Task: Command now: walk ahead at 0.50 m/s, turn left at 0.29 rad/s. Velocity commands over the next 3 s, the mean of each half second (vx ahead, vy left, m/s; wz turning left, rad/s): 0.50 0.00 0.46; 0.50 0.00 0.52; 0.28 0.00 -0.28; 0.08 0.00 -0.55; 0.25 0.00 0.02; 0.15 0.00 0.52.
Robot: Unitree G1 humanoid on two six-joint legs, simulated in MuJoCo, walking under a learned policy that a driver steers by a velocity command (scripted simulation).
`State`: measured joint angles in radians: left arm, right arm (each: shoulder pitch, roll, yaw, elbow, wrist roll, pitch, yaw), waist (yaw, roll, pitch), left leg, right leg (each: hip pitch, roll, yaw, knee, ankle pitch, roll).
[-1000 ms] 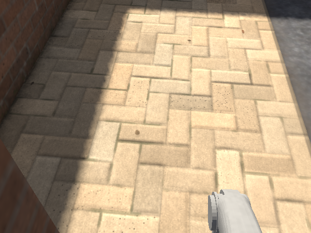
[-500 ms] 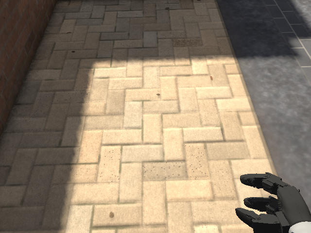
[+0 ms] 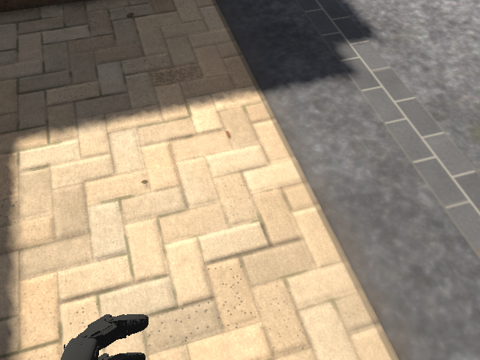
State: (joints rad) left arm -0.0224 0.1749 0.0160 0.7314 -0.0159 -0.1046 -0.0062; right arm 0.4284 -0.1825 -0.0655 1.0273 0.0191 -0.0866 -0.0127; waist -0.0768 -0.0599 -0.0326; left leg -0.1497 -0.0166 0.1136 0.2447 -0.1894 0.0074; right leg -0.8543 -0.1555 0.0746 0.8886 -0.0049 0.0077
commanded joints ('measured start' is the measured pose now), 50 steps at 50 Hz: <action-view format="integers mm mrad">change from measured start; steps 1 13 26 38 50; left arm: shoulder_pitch -60 209 286 176 -134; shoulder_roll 83 111 255 221 143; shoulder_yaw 20 56 114 100 63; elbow -69 69 152 53 -62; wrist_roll -22 38 1 16 7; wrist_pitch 13 -3 30 -11 -10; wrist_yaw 5 15 38 35 -4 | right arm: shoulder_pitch -105 -130 -450 -235 -20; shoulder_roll -173 -125 -95 -177 -175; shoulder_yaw -33 -44 -14 -37 -40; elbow -93 -217 -392 -370 -270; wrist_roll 32 -5 0 -18 -7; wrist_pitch -20 16 67 16 6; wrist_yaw -23 -30 49 32 -4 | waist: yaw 67 97 118 90 -14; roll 136 -155 -13 118 160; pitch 56 -25 115 -69 55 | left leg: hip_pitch -56 -617 -490 18 81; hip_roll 238 153 119 206 174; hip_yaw -198 -175 -67 -488 -365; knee -100 1070 506 -8 -23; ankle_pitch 20 -113 44 69 167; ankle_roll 178 3 69 246 180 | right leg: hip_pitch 216 705 762 158 152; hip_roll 36 -147 -158 15 91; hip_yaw -14 165 -176 16 -20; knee -218 -611 -665 279 -283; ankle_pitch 5 -171 -23 -214 174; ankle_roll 41 -152 -125 -11 -5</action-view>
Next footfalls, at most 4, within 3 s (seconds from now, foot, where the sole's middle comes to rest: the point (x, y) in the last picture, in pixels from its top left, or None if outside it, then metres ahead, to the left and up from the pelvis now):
0.14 right None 0.23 -0.18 -0.78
0.62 left None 0.40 0.14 -0.78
1.20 right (183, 263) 0.77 0.14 -0.78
1.72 left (114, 278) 0.73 0.34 -0.78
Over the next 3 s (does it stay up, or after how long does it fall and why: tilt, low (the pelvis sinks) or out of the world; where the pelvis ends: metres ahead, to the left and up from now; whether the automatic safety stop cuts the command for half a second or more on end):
stays up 0.93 0.15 -0.02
